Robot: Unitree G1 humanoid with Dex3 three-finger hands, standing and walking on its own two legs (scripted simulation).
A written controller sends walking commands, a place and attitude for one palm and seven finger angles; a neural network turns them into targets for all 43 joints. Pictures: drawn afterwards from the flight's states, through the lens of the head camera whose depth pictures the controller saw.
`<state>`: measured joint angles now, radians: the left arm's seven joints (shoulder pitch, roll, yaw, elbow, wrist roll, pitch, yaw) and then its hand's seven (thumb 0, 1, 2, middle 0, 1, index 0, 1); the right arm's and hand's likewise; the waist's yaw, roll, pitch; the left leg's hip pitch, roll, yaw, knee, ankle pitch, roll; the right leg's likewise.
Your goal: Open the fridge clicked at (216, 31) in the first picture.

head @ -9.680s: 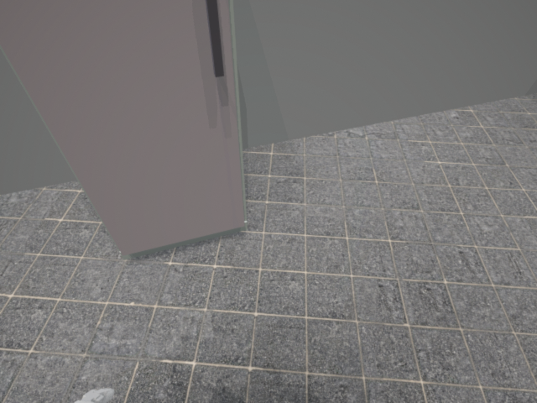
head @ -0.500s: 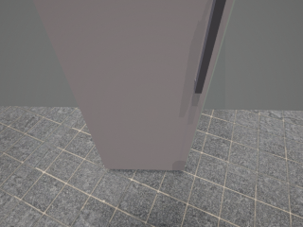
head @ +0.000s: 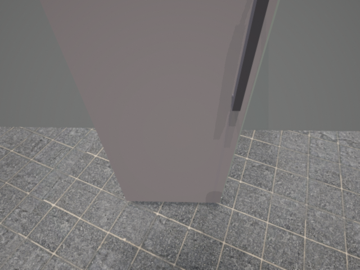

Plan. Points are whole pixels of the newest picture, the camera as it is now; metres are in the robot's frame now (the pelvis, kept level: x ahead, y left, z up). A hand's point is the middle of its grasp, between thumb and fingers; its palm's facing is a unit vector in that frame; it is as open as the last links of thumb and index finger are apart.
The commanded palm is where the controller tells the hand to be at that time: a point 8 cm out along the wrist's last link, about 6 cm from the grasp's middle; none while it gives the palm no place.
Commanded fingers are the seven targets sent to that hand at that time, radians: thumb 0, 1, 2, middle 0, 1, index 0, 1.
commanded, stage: look again from close up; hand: right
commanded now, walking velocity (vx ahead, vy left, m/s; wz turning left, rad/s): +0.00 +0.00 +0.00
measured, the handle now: (247, 49) +0.56 -0.13 +0.23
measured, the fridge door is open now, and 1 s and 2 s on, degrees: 0 0 0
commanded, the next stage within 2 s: shuffle to correct the standing spot in 0.34 s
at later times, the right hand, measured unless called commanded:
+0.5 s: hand out of the picture -0.03 -0.16 -0.18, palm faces +0.05 +0.99 -0.16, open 7.4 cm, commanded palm none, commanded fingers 0.00 -0.90 -0.90 0.20 0.30 0.20 0.30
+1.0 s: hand out of the picture -0.03 -0.13 -0.19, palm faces +0.17 +0.98 -0.12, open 7.4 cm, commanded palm none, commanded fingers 0.00 -0.90 -0.90 0.20 0.30 0.20 0.30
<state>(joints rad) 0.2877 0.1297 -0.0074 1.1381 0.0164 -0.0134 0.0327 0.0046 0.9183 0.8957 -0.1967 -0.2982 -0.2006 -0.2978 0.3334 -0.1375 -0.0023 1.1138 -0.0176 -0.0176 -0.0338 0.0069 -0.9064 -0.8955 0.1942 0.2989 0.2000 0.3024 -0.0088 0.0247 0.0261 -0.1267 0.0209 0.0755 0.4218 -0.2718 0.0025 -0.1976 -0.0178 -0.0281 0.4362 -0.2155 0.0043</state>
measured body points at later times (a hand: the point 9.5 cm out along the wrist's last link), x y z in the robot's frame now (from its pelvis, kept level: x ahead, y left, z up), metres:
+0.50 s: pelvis +0.00 +0.00 +0.00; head +0.00 -0.01 +0.45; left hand -0.01 +0.21 -0.16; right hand -0.03 -0.22 -0.17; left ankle -0.03 +0.11 -0.74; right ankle +0.01 -0.12 -0.74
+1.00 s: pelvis +0.09 +0.00 -0.02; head +0.12 -0.03 +0.43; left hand +0.10 +0.22 -0.17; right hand -0.03 -0.18 -0.18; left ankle -0.03 +0.11 -0.74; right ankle +0.11 -0.10 -0.74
